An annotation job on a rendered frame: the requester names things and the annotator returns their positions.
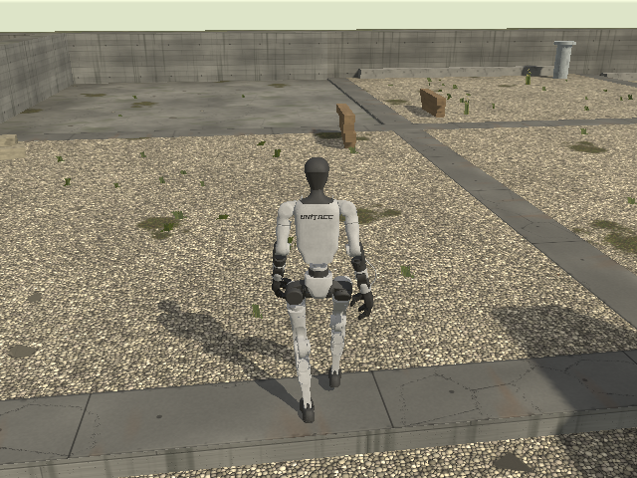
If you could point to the left robot thigh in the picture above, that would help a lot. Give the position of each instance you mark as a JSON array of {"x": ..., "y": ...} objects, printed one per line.
[{"x": 296, "y": 304}]

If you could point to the robot right upper arm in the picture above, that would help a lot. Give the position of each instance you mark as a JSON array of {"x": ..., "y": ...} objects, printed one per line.
[{"x": 348, "y": 210}]

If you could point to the humanoid robot head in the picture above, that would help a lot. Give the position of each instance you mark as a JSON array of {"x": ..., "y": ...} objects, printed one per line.
[{"x": 316, "y": 170}]

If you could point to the robot left upper arm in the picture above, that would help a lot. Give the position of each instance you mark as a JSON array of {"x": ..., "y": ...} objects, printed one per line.
[{"x": 286, "y": 210}]

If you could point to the left robot hand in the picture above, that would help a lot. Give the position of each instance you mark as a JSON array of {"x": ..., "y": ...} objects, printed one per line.
[{"x": 281, "y": 284}]

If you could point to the right robot hand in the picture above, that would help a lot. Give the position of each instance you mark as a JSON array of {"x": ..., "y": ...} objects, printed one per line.
[{"x": 367, "y": 306}]

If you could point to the robot left forearm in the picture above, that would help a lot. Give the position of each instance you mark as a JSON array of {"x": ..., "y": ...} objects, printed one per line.
[{"x": 279, "y": 263}]

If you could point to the robot right forearm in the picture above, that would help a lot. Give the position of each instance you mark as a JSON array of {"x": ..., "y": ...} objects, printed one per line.
[{"x": 360, "y": 272}]

